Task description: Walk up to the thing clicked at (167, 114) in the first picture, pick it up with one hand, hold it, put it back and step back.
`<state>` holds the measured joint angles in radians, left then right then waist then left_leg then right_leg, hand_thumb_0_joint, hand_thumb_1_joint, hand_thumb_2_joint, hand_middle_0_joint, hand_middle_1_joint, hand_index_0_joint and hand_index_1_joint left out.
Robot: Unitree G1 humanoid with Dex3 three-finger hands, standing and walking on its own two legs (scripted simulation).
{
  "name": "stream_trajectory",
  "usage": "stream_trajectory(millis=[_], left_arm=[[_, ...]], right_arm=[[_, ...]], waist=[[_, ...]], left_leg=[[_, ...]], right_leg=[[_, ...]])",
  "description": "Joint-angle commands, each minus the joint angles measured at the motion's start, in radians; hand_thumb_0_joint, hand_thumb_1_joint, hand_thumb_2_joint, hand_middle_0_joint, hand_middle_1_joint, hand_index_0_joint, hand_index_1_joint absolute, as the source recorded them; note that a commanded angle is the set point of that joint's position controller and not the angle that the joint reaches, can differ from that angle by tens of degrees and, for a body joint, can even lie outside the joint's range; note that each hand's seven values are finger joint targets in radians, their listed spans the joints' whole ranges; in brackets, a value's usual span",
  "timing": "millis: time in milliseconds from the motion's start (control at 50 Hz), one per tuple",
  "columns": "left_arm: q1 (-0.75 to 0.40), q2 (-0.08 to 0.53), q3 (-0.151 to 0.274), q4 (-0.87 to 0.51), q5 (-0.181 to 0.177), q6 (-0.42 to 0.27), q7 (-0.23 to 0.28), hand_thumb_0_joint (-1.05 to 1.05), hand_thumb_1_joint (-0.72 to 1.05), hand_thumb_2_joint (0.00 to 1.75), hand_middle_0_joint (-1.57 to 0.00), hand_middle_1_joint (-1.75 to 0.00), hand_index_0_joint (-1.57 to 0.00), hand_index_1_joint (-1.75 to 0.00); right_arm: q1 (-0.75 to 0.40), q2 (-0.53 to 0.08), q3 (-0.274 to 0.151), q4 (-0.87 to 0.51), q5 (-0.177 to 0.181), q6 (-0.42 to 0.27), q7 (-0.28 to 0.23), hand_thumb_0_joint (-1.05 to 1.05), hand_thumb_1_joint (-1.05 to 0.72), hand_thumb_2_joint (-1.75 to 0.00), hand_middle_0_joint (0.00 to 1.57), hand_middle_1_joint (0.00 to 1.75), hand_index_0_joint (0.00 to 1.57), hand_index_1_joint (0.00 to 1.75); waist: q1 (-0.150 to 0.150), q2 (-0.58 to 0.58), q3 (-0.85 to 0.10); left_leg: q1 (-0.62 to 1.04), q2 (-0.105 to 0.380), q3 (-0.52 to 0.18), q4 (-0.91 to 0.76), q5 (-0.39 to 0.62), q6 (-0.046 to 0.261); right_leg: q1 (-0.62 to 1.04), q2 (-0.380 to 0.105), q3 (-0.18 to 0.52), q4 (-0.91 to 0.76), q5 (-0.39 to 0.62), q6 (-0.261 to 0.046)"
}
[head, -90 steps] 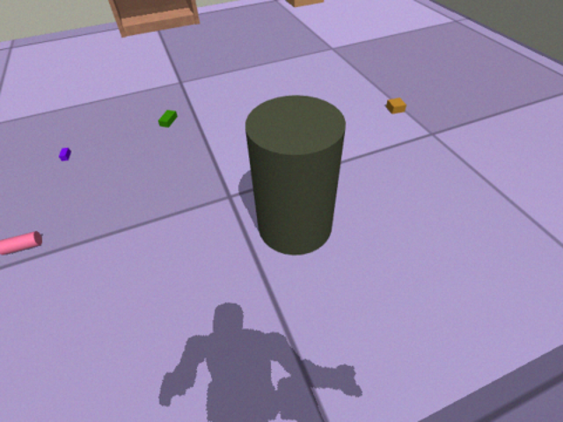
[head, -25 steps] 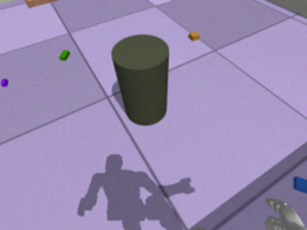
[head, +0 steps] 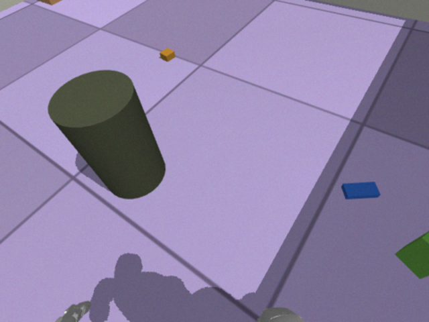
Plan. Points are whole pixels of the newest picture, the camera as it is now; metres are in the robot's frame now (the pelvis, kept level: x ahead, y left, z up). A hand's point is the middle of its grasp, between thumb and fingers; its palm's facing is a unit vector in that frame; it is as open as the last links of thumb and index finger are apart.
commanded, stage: walk up
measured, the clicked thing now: out of the picture +1.39 +1.50 -0.73
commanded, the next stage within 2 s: stand in 1.64 s
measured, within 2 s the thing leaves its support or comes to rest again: neither
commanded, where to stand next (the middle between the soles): +0.05 +0.00 m, yaw -21 degrees
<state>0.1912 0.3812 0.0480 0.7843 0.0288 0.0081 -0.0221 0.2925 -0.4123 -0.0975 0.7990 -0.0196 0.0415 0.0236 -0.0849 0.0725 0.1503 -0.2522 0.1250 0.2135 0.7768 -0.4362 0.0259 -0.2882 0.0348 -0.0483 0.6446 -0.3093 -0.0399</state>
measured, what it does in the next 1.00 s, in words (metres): steps on the spot, turning right: left foot, then right foot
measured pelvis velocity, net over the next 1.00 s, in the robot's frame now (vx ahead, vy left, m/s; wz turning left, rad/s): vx -0.01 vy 0.00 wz -0.34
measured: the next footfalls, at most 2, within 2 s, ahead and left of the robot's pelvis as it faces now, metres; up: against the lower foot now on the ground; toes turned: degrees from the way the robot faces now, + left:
left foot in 0.40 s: +0.09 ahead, +0.11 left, +0.00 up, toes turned -9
right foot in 0.74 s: +0.01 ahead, -0.14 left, +0.00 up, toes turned -16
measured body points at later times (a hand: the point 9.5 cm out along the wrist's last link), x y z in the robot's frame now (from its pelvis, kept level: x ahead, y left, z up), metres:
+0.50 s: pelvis +0.01 +0.01 +0.00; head +0.05 +0.03 +0.45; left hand +0.15 +0.30 -0.13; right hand +0.03 -0.32 -0.09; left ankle +0.05 +0.12 -0.72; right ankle -0.01 -0.10 -0.68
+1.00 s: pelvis -0.01 +0.00 +0.00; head +0.00 -0.04 +0.45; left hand +0.16 +0.28 -0.09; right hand -0.04 -0.32 -0.14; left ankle +0.05 +0.14 -0.71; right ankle -0.03 -0.13 -0.72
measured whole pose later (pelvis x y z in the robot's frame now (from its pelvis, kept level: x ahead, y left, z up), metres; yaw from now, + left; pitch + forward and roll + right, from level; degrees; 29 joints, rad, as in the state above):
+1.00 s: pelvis -0.01 +0.00 +0.00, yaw -20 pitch -3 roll +0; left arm 0.28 0.37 0.02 0.87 0.03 -0.05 0.01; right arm 0.22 -0.41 -0.04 0.87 -0.01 0.03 0.02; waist 0.01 0.08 0.09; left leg -0.34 0.06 -0.01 0.78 -0.47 0.02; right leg -0.31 0.02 0.07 0.68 -0.33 0.00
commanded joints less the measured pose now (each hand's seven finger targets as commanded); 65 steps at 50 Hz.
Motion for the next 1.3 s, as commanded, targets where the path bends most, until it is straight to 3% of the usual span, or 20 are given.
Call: stream_trajectory(millis=[0, 60, 240, 340, 360, 400, 440, 520, 620, 700, 720, 760, 780, 800, 860, 1000, 1040, 1080, 1160, 1280], left_arm=[[0.124, 0.327, 0.107, -0.084, -0.001, -0.031, 0.037, 0.0, 0.9, 0.9, -0.2, -0.3, -0.2, -0.3], [0.034, 0.234, 0.079, -0.094, -0.019, -0.034, 0.049, 0.0, 0.9, 0.9, -0.2, -0.3, -0.2, -0.3], [0.092, 0.256, 0.089, -0.14, 0.012, -0.01, 0.029, 0.0, 0.9, 0.9, -0.2, -0.3, -0.2, -0.3], [0.025, 0.237, 0.075, -0.169, -0.009, 0.006, 0.025, 0.0, 0.9, 0.9, -0.2, -0.3, -0.2, -0.3], [0.041, 0.198, 0.061, -0.17, -0.022, 0.007, 0.027, 0.0, 0.9, 0.9, -0.2, -0.3, -0.2, -0.3], [0.11, 0.13, 0.036, -0.146, -0.029, 0.005, 0.033, 0.0, 0.9, 0.9, -0.2, -0.3, -0.2, -0.3], [0.104, 0.241, 0.06, -0.109, -0.009, 0.007, 0.05, 0.0, 0.9, 0.9, -0.2, -0.3, -0.2, -0.3], [0.102, 0.22, 0.071, -0.072, -0.024, 0.0, 0.024, 0.0, 0.9, 0.9, -0.2, -0.3, -0.2, -0.3], [0.097, 0.184, 0.048, -0.05, -0.026, -0.035, 0.017, 0.0, 0.9, 0.9, -0.2, -0.3, -0.2, -0.3], [0.197, 0.194, 0.056, 0.023, -0.008, -0.055, 0.042, 0.0, 0.9, 0.9, -0.2, -0.3, -0.2, -0.3], [0.224, 0.208, 0.062, 0.037, -0.004, -0.065, 0.05, 0.0, 0.9, 0.9, -0.2, -0.3, -0.2, -0.3], [0.137, 0.319, 0.08, -0.003, 0.014, -0.087, 0.06, 0.0, 0.9, 0.9, -0.2, -0.3, -0.2, -0.3], [0.108, 0.372, 0.082, -0.005, 0.014, -0.08, 0.06, 0.0, 0.9, 0.9, -0.2, -0.3, -0.2, -0.3], [0.074, 0.337, 0.076, -0.007, 0.003, -0.077, 0.057, 0.0, 0.9, 0.9, -0.2, -0.3, -0.2, -0.3], [0.041, 0.262, 0.06, 0.003, -0.003, -0.087, 0.056, 0.0, 0.9, 0.9, -0.2, -0.3, -0.2, -0.3], [-0.013, 0.241, 0.043, 0.01, -0.014, -0.061, 0.043, 0.0, 0.9, 0.9, -0.2, -0.3, -0.2, -0.3], [-0.019, 0.174, 0.021, 0.006, -0.027, -0.055, 0.04, 0.0, 0.9, 0.9, -0.2, -0.3, -0.2, -0.3], [0.023, 0.198, 0.028, 0.073, -0.032, -0.048, 0.048, 0.0, 0.9, 0.9, -0.2, -0.3, -0.2, -0.3], [-0.008, 0.23, 0.031, 0.111, -0.023, -0.069, 0.039, 0.0, 0.9, 0.9, -0.2, -0.3, -0.2, -0.3], [-0.041, 0.198, 0.008, 0.174, -0.029, -0.054, 0.036, 0.0, 0.9, 0.9, -0.2, -0.3, -0.2, -0.3]], right_arm=[[-0.069, -0.182, -0.03, -0.142, 0.008, -0.025, -0.015, 0.0, -0.9, -0.9, 0.2, 0.3, 0.2, 0.3], [-0.013, -0.177, -0.021, -0.068, 0.019, -0.029, -0.014, 0.0, -0.9, -0.9, 0.2, 0.3, 0.2, 0.3], [-0.034, -0.178, -0.015, -0.061, 0.007, -0.047, -0.045, 0.0, -0.9, -0.9, 0.2, 0.3, 0.2, 0.3], [0.052, -0.15, -0.019, -0.029, 0.0, -0.072, -0.056, 0.0, -0.9, -0.9, 0.2, 0.3, 0.2, 0.3], [0.058, -0.159, -0.022, -0.037, -0.013, -0.082, -0.056, 0.0, -0.9, -0.9, 0.2, 0.3, 0.2, 0.3], [-0.02, -0.275, -0.046, -0.07, -0.021, -0.092, -0.058, 0.0, -0.9, -0.9, 0.2, 0.3, 0.2, 0.3], [-0.063, -0.298, -0.059, -0.091, -0.004, -0.093, -0.049, 0.0, -0.9, -0.9, 0.2, 0.3, 0.2, 0.3], [-0.068, -0.229, -0.024, -0.087, -0.004, -0.098, -0.051, 0.0, -0.9, -0.9, 0.2, 0.3, 0.2, 0.3], [-0.034, -0.234, -0.021, -0.101, -0.02, -0.073, -0.028, 0.0, -0.9, -0.9, 0.2, 0.3, 0.2, 0.3], [-0.088, -0.236, -0.018, -0.122, -0.01, -0.035, -0.011, 0.0, -0.9, -0.9, 0.2, 0.3, 0.2, 0.3], [-0.093, -0.189, -0.003, -0.122, -0.001, -0.03, -0.01, 0.0, -0.9, -0.9, 0.2, 0.3, 0.2, 0.3], [-0.105, -0.078, 0.038, -0.141, 0.009, -0.02, -0.011, 0.0, -0.9, -0.9, 0.2, 0.3, 0.2, 0.3], [-0.143, -0.174, 0.007, -0.123, 0.005, -0.015, -0.025, 0.0, -0.9, -0.9, 0.2, 0.3, 0.2, 0.3], [-0.108, -0.199, -0.004, -0.092, 0.003, -0.018, -0.024, 0.0, -0.9, -0.9, 0.2, 0.3, 0.2, 0.3], [-0.088, -0.174, 0.005, -0.031, 0.015, -0.031, -0.014, 0.0, -0.9, -0.9, 0.2, 0.3, 0.2, 0.3], [-0.036, -0.147, 0.011, 0.06, 0.007, -0.06, -0.018, 0.0, -0.9, -0.9, 0.2, 0.3, 0.2, 0.3], [-0.012, -0.202, -0.003, 0.08, -0.009, -0.076, -0.028, 0.0, -0.9, -0.9, 0.2, 0.3, 0.2, 0.3], [-0.156, -0.251, 0.002, 0.059, 0.003, -0.08, -0.019, 0.0, -0.9, -0.9, 0.2, 0.3, 0.2, 0.3], [-0.172, -0.169, 0.034, 0.084, 0.01, -0.071, -0.014, 0.0, -0.9, -0.9, 0.2, 0.3, 0.2, 0.3], [-0.203, -0.194, 0.036, 0.139, 0.007, -0.076, -0.014, 0.0, -0.9, -0.9, 0.2, 0.3, 0.2, 0.3]], waist=[[0.138, -0.281, -0.148], [0.078, -0.21, -0.092], [0.122, -0.252, -0.119], [0.051, -0.188, -0.189], [0.043, -0.139, -0.204], [0.086, 0.147, -0.19], [0.069, 0.111, -0.175], [0.084, 0.087, -0.085], [0.038, 0.175, -0.159], [0.095, 0.12, -0.19], [0.121, 0.038, -0.186], [0.098, -0.265, -0.09], [0.116, -0.227, -0.058], [0.09, -0.219, -0.042], [0.079, -0.229, -0.07], [0.055, -0.26, -0.163], [0.044, -0.12, -0.212], [0.108, 0.011, -0.16], [0.096, -0.042, -0.117], [0.105, 0.029, -0.11]], left_leg=[[-0.31, -0.069, -0.23, 0.384, -0.235, -0.043], [-0.3, -0.046, -0.25, 0.34, -0.054, -0.042], [-0.188, -0.095, -0.206, 0.118, 0.006, -0.037], [0.068, -0.142, -0.186, -0.197, 0.153, -0.002], [0.133, -0.109, -0.239, -0.308, 0.209, 0.015], [0.232, 0.23, -0.668, -0.442, 0.304, 0.12], [0.102, 0.366, -0.732, -0.412, 0.38, 0.307], [0.049, 0.135, -0.361, -0.362, 0.505, 0.169], [0.132, 0.091, -0.271, -0.296, 0.443, 0.174], [-0.022, 0.11, -0.271, -0.16, 0.351, 0.162], [-0.078, 0.091, -0.252, -0.066, 0.262, 0.122], [-0.336, -0.076, -0.192, 0.139, -0.122, -0.011], [-0.243, -0.044, -0.283, 0.217, -0.192, -0.009], [-0.191, -0.021, -0.292, 0.207, -0.167, -0.011], [-0.2, -0.029, -0.258, 0.102, -0.059, -0.003], [0.074, -0.109, -0.163, -0.254, 0.132, -0.013], [0.165, 0.026, -0.346, -0.356, 0.219, 0.038], [-0.059, 0.189, -0.52, -0.422, 0.045, 0.161], [-0.086, -0.026, -0.26, -0.276, 0.142, 0.019], [-0.047, 0.049, -0.327, -0.409, 0.063, 0.051]], right_leg=[[0.177, -0.416, 0.685, -0.317, 0.158, -0.31], [0.141, -0.219, 0.369, -0.288, 0.214, -0.167], [0.035, -0.164, 0.369, -0.207, 0.328, -0.181], [-0.069, -0.155, 0.381, -0.036, 0.432, -0.15], [-0.103, -0.129, 0.365, 0.024, 0.371, -0.1], [-0.31, 0.118, 0.2, 0.296, -0.214, 0.014], [-0.24, 0.011, 0.209, 0.528, -0.288, 0.034], [-0.227, 0.018, 0.173, 0.486, -0.151, 0.025], [-0.127, -0.004, 0.032, 0.157, -0.137, 0.053], [0.106, 0.023, -0.024, -0.112, 0.004, 0.03], [0.166, 0.007, 0.034, -0.193, 0.031, 0.019], [0.111, -0.327, 0.634, -0.345, -0.023, -0.105], [-0.036, -0.4, 0.701, -0.33, -0.03, -0.231], [-0.083, -0.373, 0.641, -0.299, -0.012, -0.238], [0.028, -0.238, 0.409, -0.25, 0.097, -0.139], [-0.059, -0.158, 0.282, -0.127, 0.172, -0.09], [-0.122, -0.097, 0.235, -0.001, 0.178, -0.022], [0.018, -0.019, 0.111, 0.074, -0.134, 0.016], [0.07, -0.102, 0.287, -0.147, 0.154, -0.036], [0.068, -0.054, 0.178, -0.125, 0.116, -0.003]])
